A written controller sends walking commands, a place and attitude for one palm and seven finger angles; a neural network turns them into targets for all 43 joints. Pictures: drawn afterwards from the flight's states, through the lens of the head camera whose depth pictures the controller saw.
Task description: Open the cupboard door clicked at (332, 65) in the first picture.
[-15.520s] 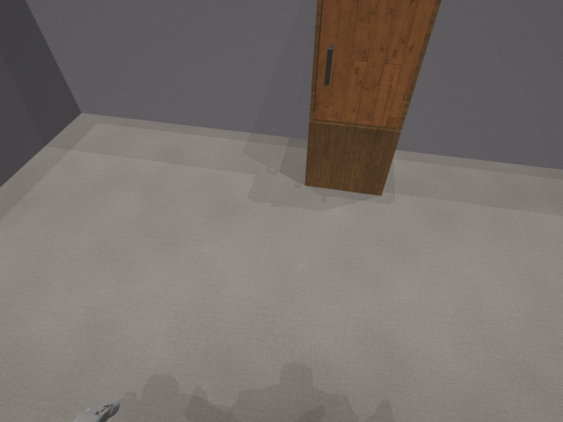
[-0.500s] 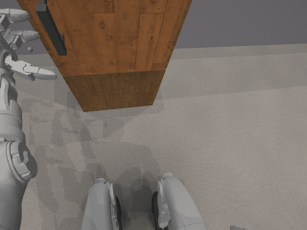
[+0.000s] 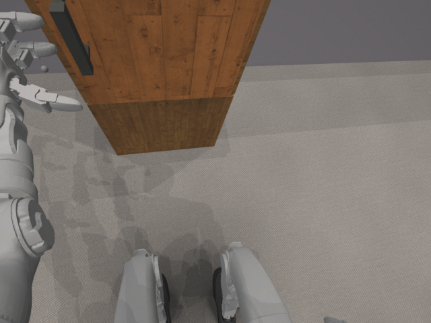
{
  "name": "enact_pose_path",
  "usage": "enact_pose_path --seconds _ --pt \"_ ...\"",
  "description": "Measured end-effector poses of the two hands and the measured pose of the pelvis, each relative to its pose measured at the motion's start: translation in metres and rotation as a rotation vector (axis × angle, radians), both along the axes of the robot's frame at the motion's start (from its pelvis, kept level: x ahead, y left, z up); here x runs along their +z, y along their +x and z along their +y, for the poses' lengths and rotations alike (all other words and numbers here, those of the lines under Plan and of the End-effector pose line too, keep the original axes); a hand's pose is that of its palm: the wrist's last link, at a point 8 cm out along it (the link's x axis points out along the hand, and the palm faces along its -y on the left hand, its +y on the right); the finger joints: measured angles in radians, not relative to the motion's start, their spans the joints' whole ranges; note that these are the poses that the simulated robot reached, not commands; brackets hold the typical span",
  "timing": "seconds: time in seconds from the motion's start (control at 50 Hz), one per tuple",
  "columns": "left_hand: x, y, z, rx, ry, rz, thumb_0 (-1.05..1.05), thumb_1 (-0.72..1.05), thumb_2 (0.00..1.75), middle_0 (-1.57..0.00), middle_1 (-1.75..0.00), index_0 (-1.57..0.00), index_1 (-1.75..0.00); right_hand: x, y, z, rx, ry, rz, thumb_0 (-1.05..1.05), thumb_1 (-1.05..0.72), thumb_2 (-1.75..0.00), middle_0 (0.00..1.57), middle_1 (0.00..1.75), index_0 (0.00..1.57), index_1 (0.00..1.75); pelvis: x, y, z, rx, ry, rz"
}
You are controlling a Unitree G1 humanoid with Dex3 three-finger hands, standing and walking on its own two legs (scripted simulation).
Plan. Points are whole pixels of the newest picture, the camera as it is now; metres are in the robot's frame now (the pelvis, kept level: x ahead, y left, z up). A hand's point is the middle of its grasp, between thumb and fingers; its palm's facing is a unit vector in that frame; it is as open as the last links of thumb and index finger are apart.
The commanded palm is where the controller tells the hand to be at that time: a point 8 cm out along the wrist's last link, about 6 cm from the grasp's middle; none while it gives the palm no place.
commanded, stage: slide the fingers in behind the handle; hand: left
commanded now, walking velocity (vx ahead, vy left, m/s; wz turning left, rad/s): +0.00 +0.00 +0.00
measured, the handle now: (74, 34) +0.58 +0.19 +0.06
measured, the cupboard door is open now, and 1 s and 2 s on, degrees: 0 0 0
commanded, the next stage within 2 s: close the thumb around the handle in 1.62 s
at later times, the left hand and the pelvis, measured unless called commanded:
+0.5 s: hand (51, 68) +0.53 +0.22 +0.04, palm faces +0.09 -1.00 -0.02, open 14.2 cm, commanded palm +0.52 +0.24 +0.04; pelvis +0.00 +0.00 +0.00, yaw +1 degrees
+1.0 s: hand (75, 72) +0.53 +0.19 +0.04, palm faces +0.04 -1.00 -0.03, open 14.4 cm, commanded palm +0.51 +0.20 +0.04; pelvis +0.01 +0.00 +0.01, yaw +2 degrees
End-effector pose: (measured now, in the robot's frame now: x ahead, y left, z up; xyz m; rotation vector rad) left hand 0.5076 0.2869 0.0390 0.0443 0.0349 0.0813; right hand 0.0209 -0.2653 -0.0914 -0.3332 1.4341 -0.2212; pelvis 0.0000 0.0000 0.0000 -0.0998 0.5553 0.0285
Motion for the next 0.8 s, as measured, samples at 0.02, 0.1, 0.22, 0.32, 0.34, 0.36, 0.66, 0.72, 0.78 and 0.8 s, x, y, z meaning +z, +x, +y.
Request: enact_pose_path --seconds 0.02,0.1,0.22,0.32,0.34,0.36,0.66,0.72,0.78,0.8 --pt "0.0 0.0 0.001 0.001 0.004 0.001 -0.01 -0.5 0.3 -0.3 -1.2 -0.3 -1.21 -0.001 -0.001 0.001 0.0 0.004 0.004 0.0 -0.9 -0.9 0.21 0.3 0.2 0.3 0.0 0.0 0.0 0.0 0.001 0.0" --pt "0.003 -0.001 0.004 0.0 0.002 -0.004 -0.01 -0.5 0.3 -0.3 -1.2 -0.3 -1.21 -0.003 -0.003 0.003 -0.002 0.014 0.021 0.0 -0.9 -0.9 0.21 0.3 0.2 0.3 0.0 0.0 -0.001 0.003 0.001 0.002" --pt "0.002 0.004 -0.004 -0.027 -0.018 0.002 -0.01 -0.5 0.3 -0.3 -1.2 -0.3 -1.2 -0.003 -0.003 0.002 0.002 0.01 0.033 0.0 -0.9 -0.9 0.21 0.3 0.2 0.3 0.0 0.001 -0.002 0.01 -0.001 0.01" --pt "-0.001 0.003 -0.006 -0.002 -0.038 -0.007 -0.01 -0.5 0.3 -0.3 -1.2 -0.3 -1.22 -0.001 0.0 0.001 0.005 0.005 0.029 0.0 -0.9 -0.9 0.21 0.3 0.2 0.3 0.001 0.003 -0.002 0.01 -0.001 0.011" --pt "-0.001 0.003 -0.007 0.001 -0.037 -0.008 -0.01 -0.5 0.3 -0.3 -1.2 -0.3 -1.22 -0.001 0.0 0.001 0.006 0.006 0.028 0.0 -0.9 -0.9 0.21 0.3 0.2 0.3 0.001 0.003 -0.002 0.01 -0.001 0.01" --pt "-0.001 0.003 -0.007 0.004 -0.035 -0.008 -0.01 -0.5 0.3 -0.3 -1.2 -0.3 -1.22 0.0 0.001 0.0 0.006 0.006 0.027 0.0 -0.9 -0.9 0.21 0.3 0.2 0.3 0.001 0.003 -0.002 0.01 -0.001 0.009" --pt "0.0 -0.004 -0.015 0.018 -0.034 -0.006 -0.01 -0.5 0.3 -0.3 -1.2 -0.21 -1.19 0.001 0.007 0.004 0.02 0.022 0.029 0.0 -0.9 -0.9 0.21 0.3 0.2 0.3 0.006 0.005 0.0 0.024 -0.001 0.001" --pt "-0.001 -0.005 -0.017 0.019 -0.037 -0.008 -0.01 -0.5 0.3 -0.3 -1.2 -0.2 -1.19 0.002 0.008 0.005 0.023 0.024 0.029 0.0 -0.9 -0.9 0.21 0.3 0.2 0.3 0.007 0.006 0.0 0.025 0.0 -0.001" --pt "-0.001 -0.006 -0.019 0.02 -0.042 -0.012 -0.01 -0.5 0.3 -0.3 -1.2 -0.19 -1.19 0.002 0.01 0.006 0.027 0.026 0.029 0.0 -0.9 -0.9 0.21 0.3 0.2 0.3 0.007 0.006 0.001 0.028 -0.001 -0.002" --pt "-0.001 -0.006 -0.019 0.022 -0.042 -0.013 -0.01 -0.5 0.3 -0.3 -1.2 -0.19 -1.19 0.002 0.01 0.006 0.028 0.026 0.029 0.0 -0.9 -0.9 0.21 0.3 0.2 0.3 0.007 0.006 0.001 0.029 -0.002 -0.002"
